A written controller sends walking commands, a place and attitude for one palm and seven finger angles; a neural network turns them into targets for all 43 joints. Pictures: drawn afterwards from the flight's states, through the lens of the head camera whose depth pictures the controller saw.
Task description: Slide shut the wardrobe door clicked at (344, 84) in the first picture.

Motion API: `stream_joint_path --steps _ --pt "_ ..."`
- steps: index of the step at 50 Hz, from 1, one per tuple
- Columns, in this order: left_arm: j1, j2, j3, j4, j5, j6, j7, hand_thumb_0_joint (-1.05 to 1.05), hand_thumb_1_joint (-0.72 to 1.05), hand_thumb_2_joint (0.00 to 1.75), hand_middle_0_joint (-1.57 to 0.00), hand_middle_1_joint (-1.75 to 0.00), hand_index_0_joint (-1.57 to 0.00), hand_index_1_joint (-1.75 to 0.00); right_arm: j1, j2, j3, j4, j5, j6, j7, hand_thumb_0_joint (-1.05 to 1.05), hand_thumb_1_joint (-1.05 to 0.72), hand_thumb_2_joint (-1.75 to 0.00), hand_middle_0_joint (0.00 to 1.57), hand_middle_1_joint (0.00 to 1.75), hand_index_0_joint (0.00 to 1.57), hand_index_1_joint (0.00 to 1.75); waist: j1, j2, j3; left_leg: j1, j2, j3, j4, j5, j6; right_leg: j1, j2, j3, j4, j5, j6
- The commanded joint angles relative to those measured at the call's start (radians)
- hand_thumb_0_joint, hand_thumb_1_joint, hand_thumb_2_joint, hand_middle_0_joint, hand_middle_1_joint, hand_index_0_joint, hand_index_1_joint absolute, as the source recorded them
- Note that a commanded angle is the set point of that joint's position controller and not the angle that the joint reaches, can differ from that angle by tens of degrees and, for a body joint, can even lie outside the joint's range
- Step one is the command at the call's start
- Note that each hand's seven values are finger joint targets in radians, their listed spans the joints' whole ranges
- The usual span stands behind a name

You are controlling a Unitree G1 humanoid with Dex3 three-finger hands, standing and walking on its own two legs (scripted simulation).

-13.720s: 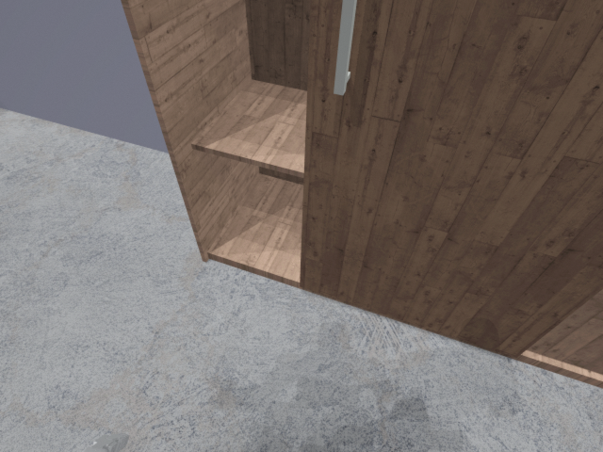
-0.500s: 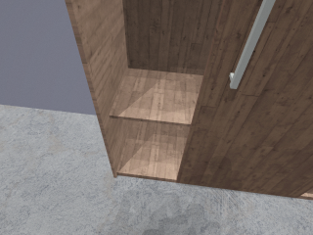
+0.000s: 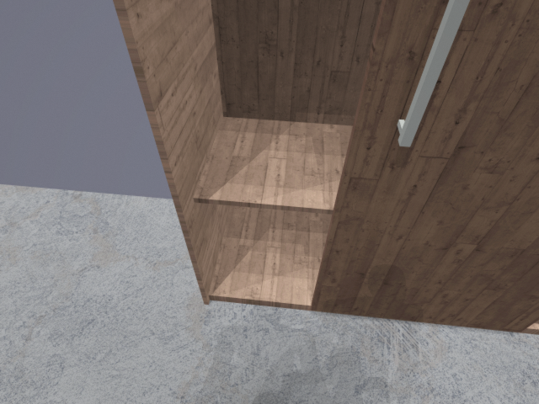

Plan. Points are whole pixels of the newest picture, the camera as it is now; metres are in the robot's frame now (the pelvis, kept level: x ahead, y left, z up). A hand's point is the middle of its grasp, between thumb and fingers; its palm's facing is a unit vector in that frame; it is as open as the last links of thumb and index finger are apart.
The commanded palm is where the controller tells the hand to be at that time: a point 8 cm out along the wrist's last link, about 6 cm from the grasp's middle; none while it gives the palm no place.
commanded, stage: look again from close up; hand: right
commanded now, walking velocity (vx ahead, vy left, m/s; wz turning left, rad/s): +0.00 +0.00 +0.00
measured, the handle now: (429, 62) +0.56 -0.21 +0.26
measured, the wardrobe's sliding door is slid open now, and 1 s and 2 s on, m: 0.40 0.40 0.40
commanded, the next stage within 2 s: shuffle to correct the standing spot in 1.24 s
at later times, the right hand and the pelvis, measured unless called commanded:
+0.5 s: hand out of the picture +0.00 -0.15 -0.18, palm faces +0.06 +0.99 -0.15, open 7.4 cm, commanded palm none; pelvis +0.01 +0.00 +0.00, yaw +0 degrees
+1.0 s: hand out of the picture +0.01 -0.15 -0.18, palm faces +0.07 +0.99 -0.15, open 7.4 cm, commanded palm none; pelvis +0.02 +0.01 +0.00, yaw +0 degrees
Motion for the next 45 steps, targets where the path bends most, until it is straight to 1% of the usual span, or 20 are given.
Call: stream_joint_path --steps 1,3,7,10,12,14,15,18,19,21,23,26,31,32,34,38,40,42,44,45 --pt "0.050 0.086 0.020 -0.025 -0.004 -0.018 0.010 0.00 0.90 0.90 -0.20 -0.30 -0.20 -0.30 0.061 -0.090 -0.016 -0.033 -0.003 -0.020 -0.006 0.00 -0.90 -0.90 0.20 0.30 0.20 0.30 -0.005 -0.018 0.071 0.002 0.045 -0.063 -0.102 0.003 0.049 -0.072 -0.056 0.069 -0.137 0.014 -0.042" --pt "0.053 0.086 0.020 -0.023 -0.004 -0.015 0.010 0.00 0.90 0.90 -0.20 -0.30 -0.20 -0.30 0.063 -0.088 -0.016 -0.033 -0.003 -0.018 -0.006 0.00 -0.90 -0.90 0.20 0.30 0.20 0.30 -0.005 -0.012 0.083 -0.006 0.042 -0.063 -0.107 -0.024 0.049 -0.082 -0.056 0.071 -0.145 -0.016 -0.041" --pt "0.057 0.079 0.020 -0.020 -0.003 -0.014 0.010 0.00 0.90 0.90 -0.20 -0.30 -0.20 -0.30 0.064 -0.083 -0.016 -0.033 -0.003 -0.017 -0.006 0.00 -0.90 -0.90 0.20 0.30 0.20 0.30 -0.005 -0.009 0.085 -0.006 0.043 -0.063 -0.111 -0.031 0.051 -0.083 -0.053 0.073 -0.148 -0.020 -0.042" --pt "0.060 0.078 0.020 -0.019 -0.003 -0.016 0.011 0.00 0.90 0.90 -0.20 -0.30 -0.20 -0.30 0.066 -0.083 -0.017 -0.032 -0.004 -0.019 -0.006 0.00 -0.90 -0.90 0.20 0.30 0.20 0.30 -0.005 0.001 0.068 0.004 0.045 -0.061 -0.106 -0.002 0.051 -0.068 -0.055 0.068 -0.141 0.011 -0.044" --pt "0.056 0.074 0.020 -0.017 -0.003 -0.016 0.010 0.00 0.90 0.90 -0.20 -0.30 -0.20 -0.30 0.067 -0.084 -0.018 -0.033 -0.004 -0.021 -0.006 0.00 -0.90 -0.90 0.20 0.30 0.20 0.30 -0.007 0.012 0.070 0.003 0.048 -0.065 -0.108 0.013 0.051 -0.062 -0.052 0.061 -0.129 0.028 -0.042" --pt "0.055 0.070 0.021 -0.016 -0.004 -0.014 0.010 0.00 0.90 0.90 -0.20 -0.30 -0.20 -0.30 0.067 -0.084 -0.017 -0.032 -0.004 -0.021 -0.006 0.00 -0.90 -0.90 0.20 0.30 0.20 0.30 -0.006 0.020 0.073 -0.001 0.047 -0.068 -0.117 0.002 0.052 -0.060 -0.051 0.058 -0.129 0.023 -0.042" --pt "0.058 0.069 0.021 -0.016 -0.003 -0.015 0.010 0.00 0.90 0.90 -0.20 -0.30 -0.20 -0.30 0.065 -0.083 -0.018 -0.032 -0.004 -0.021 -0.006 0.00 -0.90 -0.90 0.20 0.30 0.20 0.30 -0.004 0.019 0.067 0.002 0.051 -0.068 -0.115 0.004 0.053 -0.059 -0.049 0.056 -0.126 0.029 -0.041" --pt "0.057 0.066 0.020 -0.013 -0.002 -0.015 0.010 0.00 0.90 0.90 -0.20 -0.30 -0.20 -0.30 0.062 -0.083 -0.019 -0.035 -0.004 -0.021 -0.006 0.00 -0.90 -0.90 0.20 0.30 0.20 0.30 -0.005 0.012 0.077 -0.006 0.051 -0.068 -0.118 -0.002 0.054 -0.057 -0.048 0.055 -0.127 0.035 -0.040" --pt "0.058 0.066 0.020 -0.012 -0.003 -0.014 0.011 0.00 0.90 0.90 -0.20 -0.30 -0.20 -0.30 0.063 -0.085 -0.019 -0.034 -0.005 -0.021 -0.006 0.00 -0.90 -0.90 0.20 0.30 0.20 0.30 -0.004 0.022 0.069 0.003 0.048 -0.065 -0.118 0.006 0.053 -0.053 -0.052 0.055 -0.125 0.038 -0.040" --pt "0.054 0.066 0.020 -0.014 -0.002 -0.015 0.010 0.00 0.90 0.90 -0.20 -0.30 -0.20 -0.30 0.062 -0.085 -0.020 -0.036 -0.004 -0.021 -0.006 0.00 -0.90 -0.90 0.20 0.30 0.20 0.30 -0.006 0.002 0.072 0.002 0.049 -0.068 -0.113 0.013 0.054 -0.056 -0.048 0.055 -0.123 0.046 -0.039" --pt "0.053 0.068 0.020 -0.012 -0.002 -0.015 0.011 0.00 0.90 0.90 -0.20 -0.30 -0.20 -0.30 0.062 -0.083 -0.020 -0.035 -0.003 -0.021 -0.005 0.00 -0.90 -0.90 0.20 0.30 0.20 0.30 -0.006 0.009 0.074 0.001 0.048 -0.065 -0.117 0.008 0.054 -0.055 -0.049 0.055 -0.124 0.044 -0.039" --pt "0.053 0.067 0.020 -0.012 -0.001 -0.016 0.012 0.00 0.90 0.90 -0.20 -0.30 -0.20 -0.30 0.060 -0.082 -0.021 -0.035 -0.004 -0.019 -0.005 0.00 -0.90 -0.90 0.20 0.30 0.20 0.30 -0.008 -0.014 0.074 0.005 0.046 -0.060 -0.110 0.016 0.054 -0.056 -0.051 0.057 -0.128 0.047 -0.039" --pt "0.051 0.070 0.020 -0.010 -0.002 -0.018 0.013 0.00 0.90 0.90 -0.20 -0.30 -0.20 -0.30 0.061 -0.080 -0.021 -0.032 -0.004 -0.019 -0.005 0.00 -0.90 -0.90 0.20 0.30 0.20 0.30 -0.010 -0.022 0.068 0.018 0.043 -0.055 -0.102 0.041 0.053 -0.051 -0.058 0.061 -0.135 0.056 -0.042" --pt "0.053 0.069 0.021 -0.013 -0.002 -0.018 0.014 0.00 0.90 0.90 -0.20 -0.30 -0.20 -0.30 0.062 -0.079 -0.021 -0.032 -0.004 -0.019 -0.004 0.00 -0.90 -0.90 0.20 0.30 0.20 0.30 -0.009 -0.008 0.067 0.018 0.042 -0.057 -0.105 0.039 0.053 -0.052 -0.057 0.061 -0.133 0.054 -0.042" --pt "0.055 0.068 0.020 -0.010 -0.003 -0.018 0.014 0.00 0.90 0.90 -0.20 -0.30 -0.20 -0.30 0.062 -0.081 -0.020 -0.031 -0.005 -0.019 -0.004 0.00 -0.90 -0.90 0.20 0.30 0.20 0.30 -0.009 -0.001 0.062 0.029 0.042 -0.055 -0.104 0.057 0.054 -0.046 -0.058 0.057 -0.131 0.067 -0.043" --pt "0.057 0.070 0.020 -0.010 -0.001 -0.019 0.015 0.00 0.90 0.90 -0.20 -0.30 -0.20 -0.30 0.062 -0.076 -0.020 -0.029 -0.003 -0.019 -0.004 0.00 -0.90 -0.90 0.20 0.30 0.20 0.30 -0.008 -0.015 0.063 0.021 0.042 -0.051 -0.100 0.057 0.053 -0.039 -0.058 0.061 -0.136 0.075 -0.043" --pt "0.055 0.067 0.020 -0.009 -0.003 -0.019 0.015 0.00 0.90 0.90 -0.20 -0.30 -0.20 -0.30 0.063 -0.079 -0.020 -0.030 -0.005 -0.020 -0.004 0.00 -0.90 -0.90 0.20 0.30 0.20 0.30 -0.010 0.005 0.058 0.034 0.046 -0.053 -0.100 0.079 0.054 -0.040 -0.056 0.057 -0.128 0.089 -0.044" --pt "0.054 0.067 0.019 -0.009 -0.002 -0.019 0.015 0.00 0.90 0.90 -0.20 -0.30 -0.20 -0.30 0.064 -0.078 -0.021 -0.028 -0.003 -0.021 -0.004 0.00 -0.90 -0.90 0.20 0.30 0.20 0.30 -0.009 0.008 0.056 0.032 0.048 -0.053 -0.102 0.081 0.055 -0.032 -0.054 0.055 -0.126 0.093 -0.042" --pt "0.056 0.064 0.021 -0.006 -0.003 -0.019 0.016 0.00 0.90 0.90 -0.20 -0.30 -0.20 -0.30 0.063 -0.080 -0.021 -0.026 -0.004 -0.021 -0.004 0.00 -0.90 -0.90 0.20 0.30 0.20 0.30 -0.009 0.008 0.051 0.038 0.046 -0.050 -0.102 0.092 0.055 -0.028 -0.057 0.053 -0.123 0.101 -0.043" --pt "0.057 0.067 0.020 -0.007 -0.002 -0.020 0.016 0.00 0.90 0.90 -0.20 -0.30 -0.20 -0.30 0.063 -0.077 -0.022 -0.028 -0.004 -0.021 -0.004 0.00 -0.90 -0.90 0.20 0.30 0.20 0.30 -0.009 -0.005 0.048 0.038 0.047 -0.051 -0.098 0.099 0.055 -0.027 -0.056 0.051 -0.122 0.107 -0.043"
